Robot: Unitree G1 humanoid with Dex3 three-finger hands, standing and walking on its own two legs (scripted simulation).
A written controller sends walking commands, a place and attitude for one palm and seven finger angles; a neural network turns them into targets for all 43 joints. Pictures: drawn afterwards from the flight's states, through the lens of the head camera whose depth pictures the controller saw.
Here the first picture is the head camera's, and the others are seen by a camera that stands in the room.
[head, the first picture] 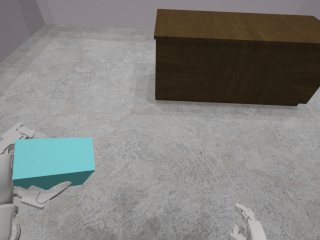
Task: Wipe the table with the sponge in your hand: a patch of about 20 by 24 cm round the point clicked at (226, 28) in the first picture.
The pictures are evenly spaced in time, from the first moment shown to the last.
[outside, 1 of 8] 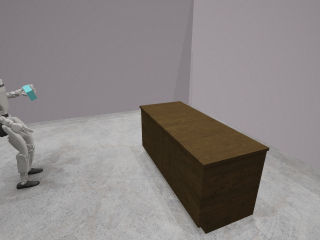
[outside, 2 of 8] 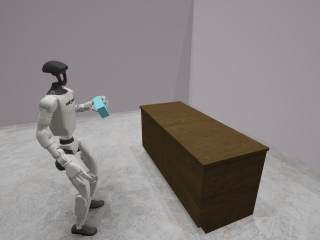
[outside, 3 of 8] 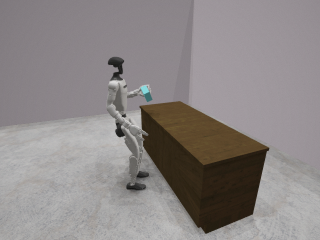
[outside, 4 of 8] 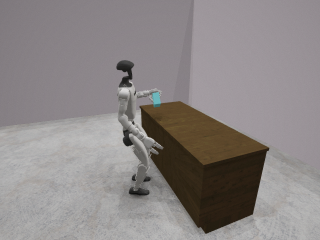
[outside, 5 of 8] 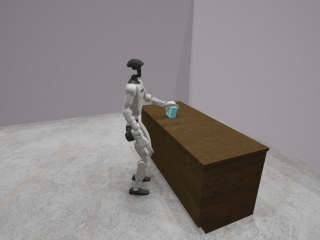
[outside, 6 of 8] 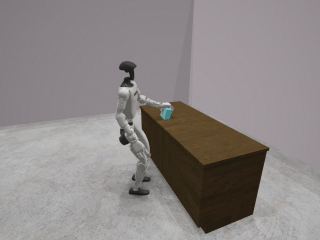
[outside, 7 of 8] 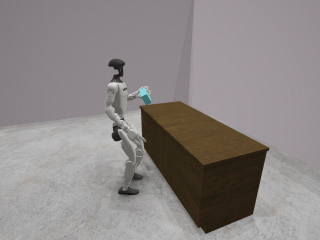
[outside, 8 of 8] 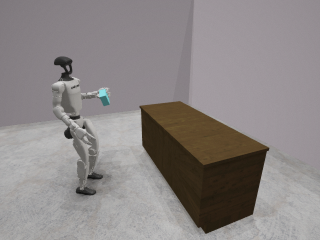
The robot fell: no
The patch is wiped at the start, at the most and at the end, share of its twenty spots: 0.00 1.00 1.00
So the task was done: yes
